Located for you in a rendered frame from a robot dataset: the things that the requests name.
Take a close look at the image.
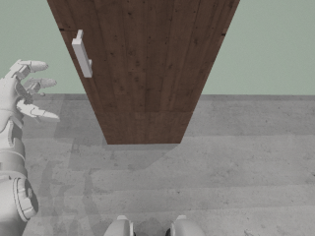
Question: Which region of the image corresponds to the robot left upper arm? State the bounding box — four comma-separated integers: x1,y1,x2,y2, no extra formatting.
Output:
0,177,38,236

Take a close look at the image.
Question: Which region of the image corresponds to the handle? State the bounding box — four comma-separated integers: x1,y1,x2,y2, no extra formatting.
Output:
72,29,93,78

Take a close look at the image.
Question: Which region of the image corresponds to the cupboard door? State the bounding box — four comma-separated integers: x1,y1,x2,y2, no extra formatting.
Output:
52,0,235,113

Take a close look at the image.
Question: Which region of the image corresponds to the left robot hand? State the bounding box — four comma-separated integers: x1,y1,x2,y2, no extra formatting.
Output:
0,59,61,124

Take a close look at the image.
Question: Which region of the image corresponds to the right robot shin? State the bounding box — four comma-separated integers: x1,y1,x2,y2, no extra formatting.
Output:
175,215,187,221

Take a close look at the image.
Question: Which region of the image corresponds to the left robot forearm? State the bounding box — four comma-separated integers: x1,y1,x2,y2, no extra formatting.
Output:
0,109,28,183

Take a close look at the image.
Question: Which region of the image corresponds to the robot right thigh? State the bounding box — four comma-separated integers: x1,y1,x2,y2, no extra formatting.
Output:
170,218,207,236

